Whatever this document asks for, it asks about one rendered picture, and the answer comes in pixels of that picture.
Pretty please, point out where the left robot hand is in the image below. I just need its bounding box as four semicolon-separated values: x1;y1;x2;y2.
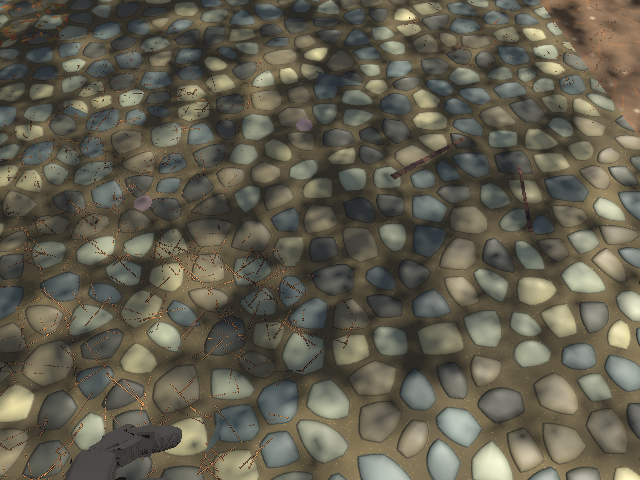
64;424;182;480

